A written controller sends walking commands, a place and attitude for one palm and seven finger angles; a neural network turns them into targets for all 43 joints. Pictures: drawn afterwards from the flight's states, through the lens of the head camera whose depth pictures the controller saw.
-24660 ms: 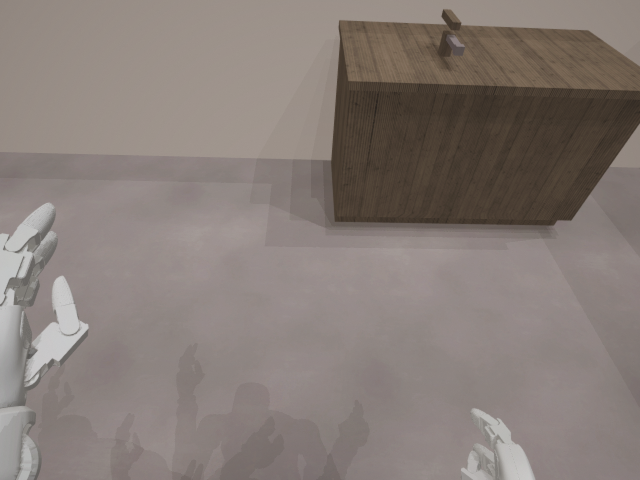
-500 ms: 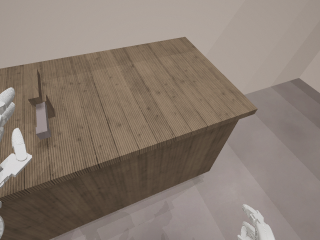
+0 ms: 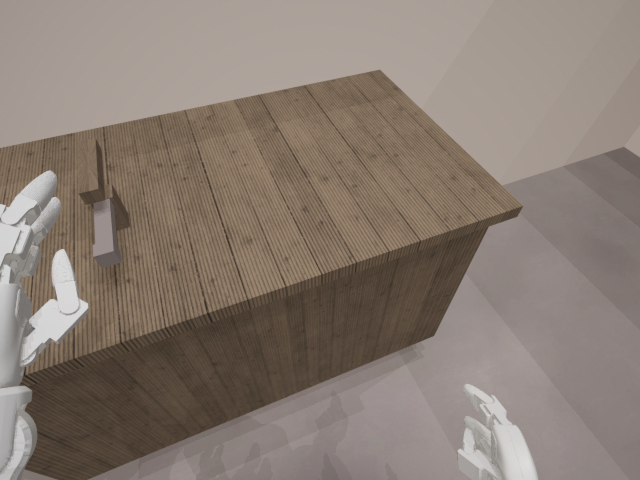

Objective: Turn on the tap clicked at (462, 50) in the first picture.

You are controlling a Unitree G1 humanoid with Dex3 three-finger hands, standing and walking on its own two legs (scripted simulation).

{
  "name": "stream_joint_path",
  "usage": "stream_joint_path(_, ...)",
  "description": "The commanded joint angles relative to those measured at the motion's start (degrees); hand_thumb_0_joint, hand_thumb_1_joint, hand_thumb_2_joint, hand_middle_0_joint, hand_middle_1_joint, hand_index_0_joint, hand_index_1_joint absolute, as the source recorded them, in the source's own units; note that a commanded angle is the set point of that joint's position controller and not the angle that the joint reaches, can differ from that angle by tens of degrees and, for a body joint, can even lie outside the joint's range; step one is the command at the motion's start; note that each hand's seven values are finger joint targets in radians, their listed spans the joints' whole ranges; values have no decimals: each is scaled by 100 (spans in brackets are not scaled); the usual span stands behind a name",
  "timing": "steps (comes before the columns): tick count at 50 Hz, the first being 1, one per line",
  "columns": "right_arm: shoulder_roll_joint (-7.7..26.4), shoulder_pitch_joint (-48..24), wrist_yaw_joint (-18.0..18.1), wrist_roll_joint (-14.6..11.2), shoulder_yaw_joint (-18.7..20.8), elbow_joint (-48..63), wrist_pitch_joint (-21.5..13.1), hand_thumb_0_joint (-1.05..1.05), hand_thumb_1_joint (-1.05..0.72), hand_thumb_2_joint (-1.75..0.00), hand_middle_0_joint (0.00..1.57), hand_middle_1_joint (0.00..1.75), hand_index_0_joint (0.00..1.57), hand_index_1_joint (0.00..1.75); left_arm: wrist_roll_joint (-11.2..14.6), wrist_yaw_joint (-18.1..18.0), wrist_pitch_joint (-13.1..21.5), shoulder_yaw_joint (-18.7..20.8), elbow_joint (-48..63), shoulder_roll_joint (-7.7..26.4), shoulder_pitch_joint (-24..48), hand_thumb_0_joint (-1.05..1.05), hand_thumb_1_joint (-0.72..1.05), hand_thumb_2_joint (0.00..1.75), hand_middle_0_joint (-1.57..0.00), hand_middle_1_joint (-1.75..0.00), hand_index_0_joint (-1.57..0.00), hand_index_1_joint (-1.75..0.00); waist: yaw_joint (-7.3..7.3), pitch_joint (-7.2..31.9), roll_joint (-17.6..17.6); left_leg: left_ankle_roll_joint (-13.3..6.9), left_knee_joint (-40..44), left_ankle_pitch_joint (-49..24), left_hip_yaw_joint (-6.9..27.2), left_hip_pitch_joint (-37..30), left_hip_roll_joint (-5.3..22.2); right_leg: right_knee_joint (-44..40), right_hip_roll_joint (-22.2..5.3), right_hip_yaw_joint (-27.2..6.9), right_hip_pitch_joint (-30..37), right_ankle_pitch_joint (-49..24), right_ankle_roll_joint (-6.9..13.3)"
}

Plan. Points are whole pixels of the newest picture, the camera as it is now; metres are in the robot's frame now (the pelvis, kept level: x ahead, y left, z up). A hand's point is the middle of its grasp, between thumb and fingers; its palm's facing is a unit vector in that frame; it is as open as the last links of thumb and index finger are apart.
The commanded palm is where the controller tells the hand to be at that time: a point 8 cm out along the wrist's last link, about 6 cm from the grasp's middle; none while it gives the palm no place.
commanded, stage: come to a stop and stand still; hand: left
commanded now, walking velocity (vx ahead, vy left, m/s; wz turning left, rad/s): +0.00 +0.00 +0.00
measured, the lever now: (107, 253) +0.40 +0.35 +0.02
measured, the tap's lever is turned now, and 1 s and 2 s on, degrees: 0 0 0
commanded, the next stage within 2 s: look again from close up in 0.88 s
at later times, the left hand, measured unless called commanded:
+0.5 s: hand (38, 314) +0.22 +0.27 +0.17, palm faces +0.40 -0.84 -0.37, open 7.4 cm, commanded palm +0.16 +0.30 +0.18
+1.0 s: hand (33, 299) +0.24 +0.28 +0.16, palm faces +0.41 -0.84 -0.36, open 7.4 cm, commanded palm +0.18 +0.31 +0.18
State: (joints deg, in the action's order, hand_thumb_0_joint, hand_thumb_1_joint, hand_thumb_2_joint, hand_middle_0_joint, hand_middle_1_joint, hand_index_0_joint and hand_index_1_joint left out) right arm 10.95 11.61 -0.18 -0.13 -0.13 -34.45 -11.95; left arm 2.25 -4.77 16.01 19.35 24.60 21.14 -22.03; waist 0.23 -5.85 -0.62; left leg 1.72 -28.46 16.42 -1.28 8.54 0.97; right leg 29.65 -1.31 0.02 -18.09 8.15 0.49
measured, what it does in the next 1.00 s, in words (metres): stands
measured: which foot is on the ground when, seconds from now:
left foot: down 0.00-1.00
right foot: down 0.00-1.00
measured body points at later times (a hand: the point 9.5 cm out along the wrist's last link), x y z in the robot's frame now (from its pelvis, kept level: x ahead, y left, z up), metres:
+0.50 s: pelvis +0.00 +0.01 +0.01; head +0.02 +0.04 +0.46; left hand +0.19 +0.31 +0.19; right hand +0.18 -0.20 -0.06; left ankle -0.01 +0.14 -0.73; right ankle +0.09 -0.11 -0.73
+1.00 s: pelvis +0.02 +0.03 +0.01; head +0.05 +0.06 +0.45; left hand +0.21 +0.33 +0.18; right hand +0.22 -0.18 -0.06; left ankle -0.01 +0.14 -0.73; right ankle +0.09 -0.11 -0.73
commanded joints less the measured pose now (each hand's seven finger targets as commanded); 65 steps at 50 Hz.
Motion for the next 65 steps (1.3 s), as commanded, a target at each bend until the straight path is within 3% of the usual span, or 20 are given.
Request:
stream_joint_path(1, 615, -362, 174, -74, 245, 901, -150, 0, -90, -90, 20, 30, 20, 30, 171, -181, 199, 1206, 651, 1250, 7, 0, 90, 90, -20, -30, -20, -30, 178, 868, -1119, -324, 364, 390, 126, 721, -96, -1270, -527, -692, 740, 1409, 140)
stream_joint_path(2, 615, -408, 218, -83, 228, 901, -123, 0, -90, -90, 20, 30, 20, 30, 186, -191, 177, 1270, 746, 1354, 148, 0, 90, 90, -20, -30, -20, -30, 156, 689, -830, -348, 431, 347, 130, 536, -90, -1389, -523, -733, 414, 1631, 168)
stream_joint_path(4, 634, -369, 271, -53, 201, 883, -129, 0, -90, -90, 20, 30, 20, 30, 172, -153, 212, 1039, 780, 1151, 351, 0, 90, 90, -20, -30, -20, -30, 153, 605, -204, -380, 647, 415, 175, 496, -35, -1371, -421, -713, 284, 1896, 125)
stream_joint_path(7, 650, -344, 276, -38, 156, 860, -216, 0, -90, -90, 20, 30, 20, 30, 94, -131, 259, 704, 1204, 993, 890, 0, 90, 90, -20, -30, -20, -30, 184, 593, 450, -425, 990, 625, 212, 644, 58, -1171, -212, -595, 544, 1761, 49)
stream_joint_path(10, 735, -228, 249, -36, 193, 829, -344, 0, -90, -90, 20, 30, 20, 30, -7, -168, 237, 369, 1214, 789, 1095, 0, 90, 90, -20, -30, -20, -30, 236, 809, 366, -416, 960, 532, 139, 734, 46, -1026, -136, -534, 992, 1386, -10)
stream_joint_path(12, 724, -272, 218, -41, 189, 814, -406, 0, -90, -90, 20, 30, 20, 30, -49, -196, 205, 286, 1350, 805, 1207, 0, 90, 90, -20, -30, -20, -30, 232, 803, 435, -379, 937, 368, 109, 571, -14, -1115, -121, -574, 942, 1307, -9)
stream_joint_path(16, 736, -234, 183, -18, 196, 819, -397, 0, -90, -90, 20, 30, 20, 30, -113, -249, 189, 463, 1129, 881, 973, 0, 90, 90, -20, -30, -20, -30, 265, 631, 199, -330, 1025, 531, 180, 954, -43, -1181, -107, -580, 1148, 1392, -23)
stream_joint_path(17, 718, -263, 176, -10, 184, 803, -379, 0, -90, -90, 20, 30, 20, 30, -104, -250, 179, 646, 1066, 1035, 841, 0, 90, 90, -20, -30, -20, -30, 268, 568, 222, -313, 1094, 517, 215, 948, -35, -1208, -77, -552, 1118, 1357, -23)
stream_joint_path(19, 696, -260, 164, -18, 183, 851, -334, 0, -90, -90, 20, 30, 20, 30, -95, -229, 202, 610, 990, 904, 756, 0, 90, 90, -20, -30, -20, -30, 257, 515, 192, -299, 1123, 479, 213, 1133, -13, -1130, -52, -485, 1266, 1209, -34)
stream_joint_path(22, 677, -292, 142, -12, 176, 856, -302, 0, -90, -90, 20, 30, 20, 30, -72, -202, 214, 786, 961, 1007, 554, 0, 90, 90, -20, -30, -20, -30, 259, 610, 197, -282, 1191, 182, 234, 1109, 36, -986, 0, -354, 1482, 647, -53)
stream_joint_path(25, 682, -264, 119, -16, 184, 894, -288, 0, -90, -90, 20, 30, 20, 30, -60, -168, 239, 685, 1058, 864, 542, 0, 90, 90, -20, -30, -20, -30, 248, 742, 173, -282, 1158, 0, 225, 1126, 80, -835, -1, -293, 1699, 207, -72)
stream_joint_path(27, 672, -330, 102, -13, 178, 866, -297, 0, -90, -90, 20, 30, 20, 30, -68, -153, 232, 660, 1226, 874, 566, 0, 90, 90, -20, -30, -20, -30, 230, 790, 393, -271, 1100, -320, 180, 949, 78, -764, 13, -255, 1687, -201, -63)
stream_joint_path(29, 688, -310, 94, -13, 187, 877, -294, 0, -90, -90, 20, 30, 20, 30, -76, -160, 231, 610, 1284, 818, 592, 0, 90, 90, -20, -30, -20, -30, 233, 876, 309, -249, 1030, -568, 197, 921, 104, -656, -12, -179, 1817, -538, -73)
stream_joint_path(32, 681, -368, 83, 0, 211, 823, -294, 0, -90, -90, 20, 30, 20, 30, -101, -185, 227, 702, 1556, 945, 604, 0, 90, 90, -20, -30, -20, -30, 205, 1100, 440, -214, 854, -1099, 166, 588, 89, -551, -47, -181, 1839, -1169, -40)
stream_joint_path(37, 669, -431, 91, -4, 236, 827, -201, 0, -90, -90, 20, 30, 20, 30, -89, -213, 195, 785, 1553, 949, 410, 0, 90, 90, -20, -30, -20, -30, 181, 1143, 327, -155, 724, -1505, 163, 419, 119, -465, -88, -126, 1832, -1645, -17)
stream_joint_path(43, 669, -463, 108, -9, 232, 888, -51, 0, -90, -90, 20, 30, 20, 30, -47, -206, 147, 738, 1413, 805, 184, 0, 90, 90, -20, -30, -20, -30, 164, 1041, 295, -144, 764, -1464, 171, 499, 180, -460, -92, -38, 1829, -1548, -23)
stream_joint_path(46, 699, -481, 118, -12, 243, 924, 1, 0, -90, -90, 20, 30, 20, 30, -40, -199, 128, 727, 1432, 813, 251, 0, 90, 90, -20, -30, -20, -30, 174, 947, 303, -178, 830, -1067, 166, 654, 178, -525, -83, -102, 1811, -1244, -36)
stream_joint_path(47, 690, -538, 127, -19, 240, 916, 1, 0, -90, -90, 20, 30, 20, 30, -44, -203, 123, 742, 1549, 861, 287, 0, 90, 90, -20, -30, -20, -30, 153, 939, 485, -179, 835, -1202, 148, 555, 160, -504, -63, -95, 1752, -1364, -18)
stream_joint_path(65, 722, -508, 159, -11, 241, 946, 89, 0, -90, -90, 20, 30, 20, 30, -47, -238, 52, 651, 1430, 782, 296, 0, 90, 90, -20, -30, -20, -30, 159, 897, 360, -195, 891, -755, 164, 667, 146, -681, -75, -134, 1773, -927, -36)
